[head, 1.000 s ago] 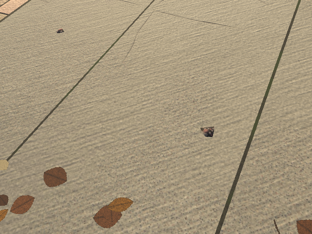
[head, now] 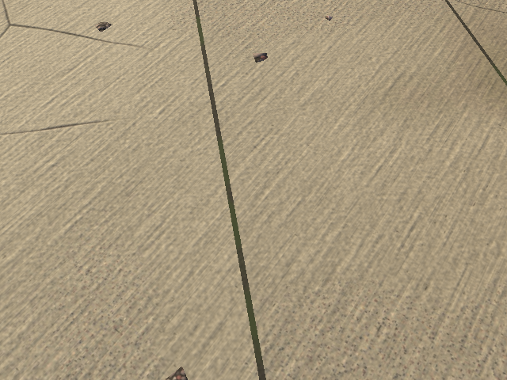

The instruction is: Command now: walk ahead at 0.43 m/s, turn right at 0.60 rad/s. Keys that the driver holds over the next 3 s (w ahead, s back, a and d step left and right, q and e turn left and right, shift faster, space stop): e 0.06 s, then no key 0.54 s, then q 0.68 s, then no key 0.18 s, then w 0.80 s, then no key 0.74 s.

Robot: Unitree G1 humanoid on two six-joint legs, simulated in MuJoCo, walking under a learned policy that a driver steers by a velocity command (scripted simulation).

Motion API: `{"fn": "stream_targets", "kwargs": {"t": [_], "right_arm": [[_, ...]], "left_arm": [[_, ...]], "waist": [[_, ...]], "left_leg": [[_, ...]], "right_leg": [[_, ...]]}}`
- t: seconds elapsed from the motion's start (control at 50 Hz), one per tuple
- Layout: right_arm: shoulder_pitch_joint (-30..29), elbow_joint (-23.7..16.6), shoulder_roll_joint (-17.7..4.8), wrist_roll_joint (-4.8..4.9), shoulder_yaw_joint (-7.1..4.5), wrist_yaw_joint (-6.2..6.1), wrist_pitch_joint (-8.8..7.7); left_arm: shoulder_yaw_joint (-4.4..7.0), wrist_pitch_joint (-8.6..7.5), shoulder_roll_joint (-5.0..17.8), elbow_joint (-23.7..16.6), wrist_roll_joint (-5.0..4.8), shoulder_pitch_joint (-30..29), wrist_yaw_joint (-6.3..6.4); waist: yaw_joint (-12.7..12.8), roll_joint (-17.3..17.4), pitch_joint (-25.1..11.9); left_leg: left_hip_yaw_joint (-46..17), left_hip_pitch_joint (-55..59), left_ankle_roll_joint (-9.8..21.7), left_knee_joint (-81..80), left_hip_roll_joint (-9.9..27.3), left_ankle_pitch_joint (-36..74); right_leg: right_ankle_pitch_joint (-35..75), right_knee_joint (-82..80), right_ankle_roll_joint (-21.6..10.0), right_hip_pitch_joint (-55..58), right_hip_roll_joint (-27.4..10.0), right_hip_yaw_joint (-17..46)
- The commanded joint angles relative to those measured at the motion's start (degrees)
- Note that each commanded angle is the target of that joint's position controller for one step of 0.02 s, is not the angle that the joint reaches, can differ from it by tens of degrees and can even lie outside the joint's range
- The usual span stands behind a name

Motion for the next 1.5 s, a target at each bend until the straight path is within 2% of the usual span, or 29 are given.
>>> {"fn": "stream_targets", "kwargs": {"t": [0.02, 0.08, 0.16, 0.24, 0.3, 0.34, 0.36, 0.38, 0.4, 0.48, 0.58, 0.62, 0.66, 0.74, 0.88, 0.92, 0.94, 0.96, 0.98, 1.04, 1.14, 1.28, 1.3, 1.32, 1.34, 1.36, 1.42, 1.46, 1.5], "right_arm": [[-0.9, -5.21, -8.02, -1.05, -1.86, -0.22, -1.22], [-0.24, -4.85, -5.46, -2.0, -1.33, -0.68, 0.69], [-6.29, -5.74, -2.31, -1.75, 0.03, -0.31, 1.17], [-9.97, -6.69, -3.82, -1.33, -0.39, 0.79, 0.78], [-7.2, -6.16, -5.17, -2.23, -1.33, 1.08, 0.05], [-4.37, -6.44, -8.62, -3.91, -1.77, 0.5, -0.62], [-2.65, -5.95, -7.15, -4.58, -1.34, 0.19, 0.08], [-0.65, -4.93, -2.93, -2.76, -0.38, 0.47, 0.9], [-1.34, -4.45, -1.88, -1.63, 0.25, 0.78, 1.45], [-9.74, -5.15, -3.71, -2.1, -0.05, 0.41, 3.53], [-8.63, -3.58, -2.27, -1.12, 0.38, -0.41, 4.46], [-6.51, -2.83, -1.24, -1.76, 0.92, 0.12, 3.97], [-8.93, -3.32, -2.86, -1.59, 0.41, 0.3, 3.94], [-8.23, -4.22, -3.77, -0.29, -0.73, -0.38, 4.53], [-5.55, -6.05, -2.03, -0.45, -1.8, 1.14, 6.19], [-4.0, -6.17, -4.44, -0.32, -2.81, 1.22, 6.24], [-2.58, -6.2, -8.81, -0.53, -4.19, 0.76, 6.25], [3.73, -5.67, -10.88, -1.43, -4.56, 0.83, 5.92], [4.96, -5.68, -10.36, -1.99, -3.79, 0.8, 4.84], [-3.36, -8.28, -8.25, -0.07, -3.36, -0.73, 4.4], [-4.03, -9.38, -8.13, -0.23, -3.94, -2.57, 6.92], [-5.5, -11.17, -7.48, 1.05, -4.42, -2.8, 8.54], [-3.9, -11.17, -5.19, 0.69, -3.73, -2.82, 8.47], [-2.87, -12.35, -3.0, 0.43, -3.28, -2.68, 7.88], [-3.0, -12.29, -7.06, -0.67, -4.55, -2.62, 6.93], [-1.44, -10.83, -9.18, -0.39, -5.41, -2.44, 6.84], [1.62, -7.65, -5.64, -0.57, -4.67, -2.69, 8.06], [-0.37, -8.58, -3.6, -0.13, -3.73, -2.48, 7.95], [-2.33, -9.27, -1.28, -0.36, -2.4, -2.02, 7.65]], "left_arm": [[2.18, -1.32, 7.5, -4.28, 1.1, 1.19, 0.74], [2.53, -1.29, 8.7, -3.08, 1.09, 0.91, 1.95], [2.31, 0.01, 8.33, -0.68, 0.53, 2.83, 3.43], [1.86, 0.49, 7.75, 1.75, 0.8, 5.36, 3.52], [1.22, 0.58, 6.1, 2.66, 0.83, 3.93, 3.5], [0.19, 0.04, 2.99, 2.31, 2.2, 7.02, 3.47], [-0.4, 0.03, 1.72, 4.32, 1.55, 15.1, 3.6], [-0.01, 0.84, 5.17, 4.47, 1.59, 13.71, 3.58], [0.75, 1.98, 7.23, 4.1, 0.72, 10.63, 3.66], [0.57, 5.48, 4.32, 4.97, 0.77, 6.09, 4.48], [0.01, 4.25, 1.55, 8.9, 1.79, 7.76, 3.94], [0.47, 4.15, 5.18, 7.39, 2.68, 4.11, 4.2], [0.77, 3.4, 4.55, 8.12, 2.48, 3.09, 4.25], [1.82, 1.98, 5.84, 8.52, 1.72, 5.39, 5.36], [2.85, 2.61, 7.09, 5.54, 0.93, 1.92, 7.32], [3.19, 2.5, 7.35, 5.34, 1.09, 2.8, 7.31], [2.95, 2.42, 5.94, 4.02, 1.75, 2.64, 7.17], [2.25, 2.38, 4.6, 2.23, 2.14, -2.1, 7.03], [1.84, 2.15, 3.1, 2.08, 1.54, -1.23, 6.63], [2.25, 2.07, 4.92, 3.53, 1.31, -0.38, 6.67], [1.15, 1.19, 1.88, 3.57, 0.69, -0.82, 5.6], [2.27, 0.26, 4.2, 4.56, 0.41, 2.74, 3.5], [3.07, 0.35, 7.34, 4.4, 1.33, 4.24, 3.76], [3.91, 0.95, 12.25, 3.63, 3.17, 2.53, 3.9], [3.52, 0.62, 10.33, 2.29, 4.96, 0.61, 3.6], [2.45, 0.33, 7.08, 1.02, 4.24, -3.32, 3.82], [0.87, 0.22, 3.35, 0.96, 1.45, -6.3, 4.04], [0.5, 0.54, 2.8, 1.8, 1.68, -4.2, 4.09], [0.41, 0.74, 2.7, 3.07, 1.6, -1.07, 4.19]], "waist": [[-0.02, -2.52, -8.13], [-1.29, -1.94, -8.19], [1.59, -4.76, -8.93], [3.68, -6.06, -9.25], [1.29, -6.47, -8.97], [1.82, 0.57, -14.07], [3.34, 10.04, -20.66], [1.37, 12.39, -22.32], [0.97, 8.63, -19.12], [2.87, 7.76, -8.54], [3.37, 6.92, -10.83], [0.87, 1.39, -7.79], [1.36, -2.51, -4.4], [2.09, -3.64, -5.64], [1.17, -9.93, -6.46], [1.05, -3.4, -6.51], [1.53, 8.37, -7.53], [-3.04, 15.8, -10.57], [-2.67, 12.43, -14.97], [0.36, 2.21, -11.97], [0.82, 6.34, -11.89], [2.83, 8.52, -9.81], [2.43, 3.25, -10.54], [0.04, -12.49, -8.53], [0.92, -14.31, -8.02], [-0.71, -10.15, -6.95], [-1.15, -6.98, -5.37], [0.03, -7.75, -5.74], [1.98, -10.08, -7.8]], "left_leg": [[-3.86, -16.28, -0.77, -2.25, 3.61, 4.58], [-1.54, -12.45, -3.9, -8.69, 1.88, 7.18], [0.34, -6.99, -4.62, -25.48, -1.15, 22.77], [-1.33, -4.97, -2.77, -34.11, -2.36, 27.14], [-1.08, -1.58, 0.54, -40.87, -2.6, 25.7], [-7.43, 13.82, 5.05, -41.37, 5.85, 59.08], [-18.06, 25.37, 15.31, -39.75, 15.36, 68.01], [-25.77, 24.8, 18.95, -43.23, 18.82, 59.7], [-26.3, 22.28, 17.53, -45.34, 17.63, 44.66], [-16.71, 5.37, 10.51, -52.94, 9.75, 12.39], [-8.68, 1.66, 7.71, -50.78, 5.12, 5.0], [-6.44, -1.79, 2.97, -49.55, 1.85, -3.35], [-3.89, 1.3, 1.7, -45.74, -0.82, 1.78], [-3.55, -1.52, 4.04, -37.93, -2.55, 17.1], [1.57, -6.23, 3.22, -25.68, -3.65, 5.73], [-1.83, 1.32, 5.49, -32.68, -2.6, 20.06], [-15.16, 6.46, 10.3, -39.74, 3.25, 29.11], [-33.03, 16.21, 18.32, -47.55, 10.93, 35.06], [-36.27, 20.98, 20.07, -48.35, 14.07, 34.16], [-26.57, 14.45, 15.22, -47.47, 10.16, 29.83], [-22.02, 8.91, 12.34, -49.17, 4.16, 21.71], [-26.52, 1.36, 7.93, -47.57, 0.88, 9.24], [-22.52, -3.83, 4.74, -40.84, -2.23, 1.16], [-10.26, -13.44, 1.33, -27.54, -11.97, -8.2], [-9.55, -14.02, -0.94, -13.24, -9.83, -12.0], [-10.83, -13.13, -1.59, -6.43, -8.72, -8.27], [-9.68, -13.11, -4.18, 0.6, -8.79, -0.53], [-7.37, -11.55, -5.3, -4.59, -8.0, 1.11], [-3.71, -8.71, -5.66, -16.44, -4.97, 2.63]], "right_leg": [[18.1, -16.18, -11.47, 18.06, -14.95, 22.44], [35.46, -15.23, -11.52, 10.87, -13.05, 15.37], [33.39, -12.97, -7.12, 7.62, -8.29, 8.47], [25.75, -9.91, -5.95, 12.36, -11.29, 12.76], [23.73, -3.1, -4.23, 15.74, -11.93, 15.98], [11.51, 7.92, 0.69, 10.7, -4.5, 13.02], [-11.61, 18.35, 4.82, 2.63, -0.48, 10.53], [-29.89, 24.88, 7.56, -0.23, -1.17, 10.18], [-30.74, 27.25, 8.52, -2.99, -2.83, 10.8], [-21.67, 17.42, 9.74, 1.26, -6.29, 6.37], [-1.22, -4.7, 7.01, 16.25, -4.4, 1.82], [-3.21, -6.27, 4.04, 15.34, -9.17, 7.04], [-13.25, -6.81, 3.46, 7.87, -7.45, 5.33], [-1.87, -4.7, 3.67, 10.66, -8.74, 4.68], [16.22, -3.55, -3.21, 11.99, -21.71, 10.64], [8.84, 2.56, 0.99, 6.83, -16.79, 4.25], [1.03, 13.47, 6.33, 0.06, -8.57, -3.8], [-25.05, 28.15, 9.37, -10.76, -0.54, -1.0], [-30.45, 37.39, 8.97, -14.19, -1.69, 6.61], [-20.28, 36.34, 8.73, -13.75, -4.79, 7.95], [-13.97, 16.25, 9.88, -3.15, -2.07, 5.55], [-1.55, -9.2, 6.78, 12.77, -1.89, 4.42], [-2.11, -12.77, 3.69, 18.12, -10.5, 11.16], [0.58, -16.8, -4.07, 17.99, -22.07, 26.05], [0.92, -18.3, -10.32, 11.96, -27.37, 32.91], [0.41, -17.68, -9.79, 10.11, -24.57, 28.26], [5.07, -14.95, -5.75, 10.88, -17.11, 16.69], [8.68, -14.29, -6.19, 12.61, -15.24, 12.94], [-5.62, -16.1, -5.54, 15.87, -14.2, 12.55]]}}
